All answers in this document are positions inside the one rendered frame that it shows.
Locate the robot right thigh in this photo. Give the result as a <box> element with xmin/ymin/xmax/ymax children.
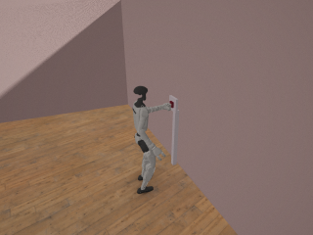
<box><xmin>140</xmin><ymin>140</ymin><xmax>157</xmax><ymax>170</ymax></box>

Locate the robot torso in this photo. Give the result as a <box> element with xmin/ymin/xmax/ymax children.
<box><xmin>132</xmin><ymin>104</ymin><xmax>149</xmax><ymax>146</ymax></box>

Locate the left robot hand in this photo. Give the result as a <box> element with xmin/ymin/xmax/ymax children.
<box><xmin>163</xmin><ymin>103</ymin><xmax>172</xmax><ymax>111</ymax></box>

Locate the robot right forearm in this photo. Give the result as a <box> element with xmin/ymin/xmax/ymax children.
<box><xmin>139</xmin><ymin>129</ymin><xmax>157</xmax><ymax>150</ymax></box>

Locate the robot right upper arm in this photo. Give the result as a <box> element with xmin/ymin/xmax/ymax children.
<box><xmin>137</xmin><ymin>108</ymin><xmax>149</xmax><ymax>135</ymax></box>

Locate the right robot hand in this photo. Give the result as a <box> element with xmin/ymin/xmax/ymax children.
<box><xmin>153</xmin><ymin>147</ymin><xmax>166</xmax><ymax>161</ymax></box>

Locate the robot left forearm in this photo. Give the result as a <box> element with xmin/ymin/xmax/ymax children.
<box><xmin>148</xmin><ymin>105</ymin><xmax>163</xmax><ymax>113</ymax></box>

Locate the panel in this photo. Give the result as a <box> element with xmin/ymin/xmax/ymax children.
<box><xmin>169</xmin><ymin>95</ymin><xmax>180</xmax><ymax>165</ymax></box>

